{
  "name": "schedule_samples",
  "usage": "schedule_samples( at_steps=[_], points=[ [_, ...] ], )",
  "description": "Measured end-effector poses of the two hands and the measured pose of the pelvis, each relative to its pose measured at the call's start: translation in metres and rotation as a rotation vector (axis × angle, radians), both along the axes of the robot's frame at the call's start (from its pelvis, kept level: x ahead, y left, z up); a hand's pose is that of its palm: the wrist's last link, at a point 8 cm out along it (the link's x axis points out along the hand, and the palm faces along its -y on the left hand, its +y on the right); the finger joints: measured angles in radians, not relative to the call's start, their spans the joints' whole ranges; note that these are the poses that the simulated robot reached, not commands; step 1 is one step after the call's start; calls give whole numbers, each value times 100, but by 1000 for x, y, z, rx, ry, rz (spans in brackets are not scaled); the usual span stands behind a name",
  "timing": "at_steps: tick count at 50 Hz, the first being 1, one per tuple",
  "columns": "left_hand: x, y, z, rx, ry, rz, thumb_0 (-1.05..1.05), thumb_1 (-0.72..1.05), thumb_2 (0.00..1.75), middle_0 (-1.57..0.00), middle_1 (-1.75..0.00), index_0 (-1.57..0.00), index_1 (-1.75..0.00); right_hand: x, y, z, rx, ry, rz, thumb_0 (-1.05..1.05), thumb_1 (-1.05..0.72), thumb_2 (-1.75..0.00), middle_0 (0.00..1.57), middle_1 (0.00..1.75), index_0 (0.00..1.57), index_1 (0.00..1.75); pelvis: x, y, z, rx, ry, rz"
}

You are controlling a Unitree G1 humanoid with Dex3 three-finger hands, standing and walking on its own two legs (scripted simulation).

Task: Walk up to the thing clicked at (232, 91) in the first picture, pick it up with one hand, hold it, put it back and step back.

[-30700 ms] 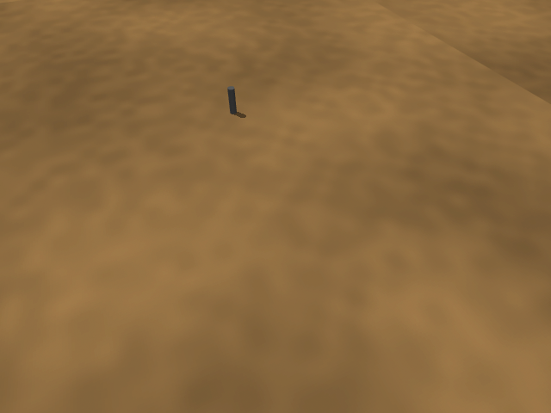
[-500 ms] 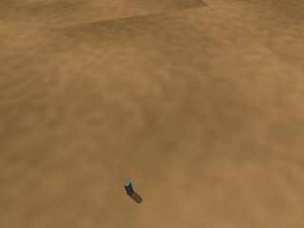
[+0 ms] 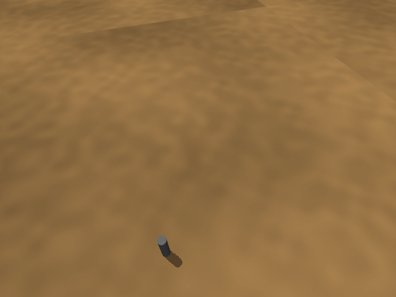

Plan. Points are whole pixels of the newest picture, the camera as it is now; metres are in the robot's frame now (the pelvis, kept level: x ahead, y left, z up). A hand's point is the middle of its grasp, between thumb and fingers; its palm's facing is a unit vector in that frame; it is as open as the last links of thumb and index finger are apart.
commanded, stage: stand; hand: left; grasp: from the side
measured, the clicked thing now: (164, 246) +0.43 +0.19 -0.70
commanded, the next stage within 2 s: step back in 0.64 s
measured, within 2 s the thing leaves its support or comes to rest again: neither
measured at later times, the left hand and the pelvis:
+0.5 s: hand out of the picture +0.08 +0.25 -0.16, palm faces -0.02 -0.94 -0.33, open 7.4 cm; pelvis +0.01 +0.00 +0.00, yaw +0 degrees
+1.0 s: hand out of the picture +0.11 +0.31 -0.19, palm faces -0.04 -0.93 -0.37, open 7.4 cm; pelvis -0.04 +0.05 -0.02, yaw -1 degrees
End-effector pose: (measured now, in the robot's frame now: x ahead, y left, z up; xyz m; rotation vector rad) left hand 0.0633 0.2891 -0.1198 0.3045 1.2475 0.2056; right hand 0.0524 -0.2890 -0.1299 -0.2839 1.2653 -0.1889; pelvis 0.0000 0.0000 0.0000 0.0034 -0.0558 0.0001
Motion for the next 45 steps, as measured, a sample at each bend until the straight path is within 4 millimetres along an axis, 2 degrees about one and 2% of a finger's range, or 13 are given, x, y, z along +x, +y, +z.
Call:
schedule_samples(
  at_steps=[15, 33, 40, 45],
  points=[
    [9, 2, 1, 0, 0, -4, 0, 91, 90, -20, -30, -20, -30, 14, -1, 3, -6, -13, 2, 1, -90, -89, 21, 30, 20, 30, 7, 1, 1, 1, 8, -5],
    [20, 0, 0, -5, -4, -7, 0, 91, 90, -20, -30, -20, -30, 20, -6, 4, -11, -10, -8, 1, -90, -90, 21, 30, 20, 30, 14, -1, 0, 0, 18, -10],
    [21, 21, -6, 26, -24, -13, 0, 90, 90, -21, -30, -21, -30, 16, -11, 3, -49, -2, -14, 1, -90, -89, 21, 30, 20, 30, -8, 9, -8, -9, 34, -18],
    [29, 48, -16, 38, -44, -56, 0, 90, 90, -21, -30, -21, -30, -5, -3, 8, -96, 8, -27, 1, -91, -90, 20, 30, 20, 30, -21, 31, -16, -7, 55, -15]
  ],
)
